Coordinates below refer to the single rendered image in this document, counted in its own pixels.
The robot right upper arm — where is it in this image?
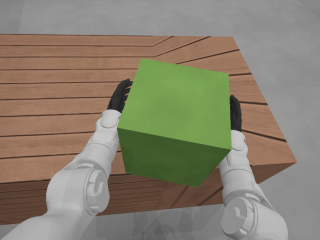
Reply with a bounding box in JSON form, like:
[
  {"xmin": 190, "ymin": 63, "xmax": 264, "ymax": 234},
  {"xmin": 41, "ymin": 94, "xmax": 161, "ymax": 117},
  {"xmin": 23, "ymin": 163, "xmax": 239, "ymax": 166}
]
[{"xmin": 220, "ymin": 196, "xmax": 288, "ymax": 240}]

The robot left upper arm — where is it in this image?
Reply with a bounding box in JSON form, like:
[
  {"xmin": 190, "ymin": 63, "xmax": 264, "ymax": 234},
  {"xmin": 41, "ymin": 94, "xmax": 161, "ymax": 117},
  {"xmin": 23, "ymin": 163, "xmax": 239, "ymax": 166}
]
[{"xmin": 1, "ymin": 167, "xmax": 110, "ymax": 240}]

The carton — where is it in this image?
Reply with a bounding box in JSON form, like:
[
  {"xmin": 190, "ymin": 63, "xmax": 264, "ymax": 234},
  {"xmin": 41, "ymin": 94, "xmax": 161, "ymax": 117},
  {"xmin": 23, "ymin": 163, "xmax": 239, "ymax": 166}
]
[{"xmin": 117, "ymin": 58, "xmax": 232, "ymax": 188}]

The left robot hand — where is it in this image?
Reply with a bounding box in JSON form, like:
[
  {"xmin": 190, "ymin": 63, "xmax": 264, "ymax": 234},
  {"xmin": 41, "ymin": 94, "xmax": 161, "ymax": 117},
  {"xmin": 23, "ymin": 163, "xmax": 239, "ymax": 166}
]
[{"xmin": 107, "ymin": 78, "xmax": 133, "ymax": 113}]

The pedestal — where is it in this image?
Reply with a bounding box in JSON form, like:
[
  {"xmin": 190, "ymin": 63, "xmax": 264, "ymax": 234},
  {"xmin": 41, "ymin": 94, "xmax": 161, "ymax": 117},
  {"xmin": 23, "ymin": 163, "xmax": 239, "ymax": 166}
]
[{"xmin": 0, "ymin": 34, "xmax": 297, "ymax": 226}]

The right robot hand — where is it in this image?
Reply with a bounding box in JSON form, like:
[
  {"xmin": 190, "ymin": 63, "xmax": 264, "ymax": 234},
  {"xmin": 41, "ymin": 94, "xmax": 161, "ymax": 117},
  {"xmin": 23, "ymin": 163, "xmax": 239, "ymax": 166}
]
[{"xmin": 229, "ymin": 95, "xmax": 242, "ymax": 132}]

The right robot forearm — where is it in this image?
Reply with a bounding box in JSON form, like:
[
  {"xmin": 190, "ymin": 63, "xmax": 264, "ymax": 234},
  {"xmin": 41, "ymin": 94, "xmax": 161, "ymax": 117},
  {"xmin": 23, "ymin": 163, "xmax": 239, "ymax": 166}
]
[{"xmin": 219, "ymin": 130, "xmax": 276, "ymax": 212}]

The left robot forearm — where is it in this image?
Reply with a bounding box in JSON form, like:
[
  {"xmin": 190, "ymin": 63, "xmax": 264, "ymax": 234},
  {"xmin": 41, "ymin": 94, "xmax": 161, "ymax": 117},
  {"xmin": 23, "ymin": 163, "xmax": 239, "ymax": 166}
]
[{"xmin": 46, "ymin": 109, "xmax": 122, "ymax": 207}]

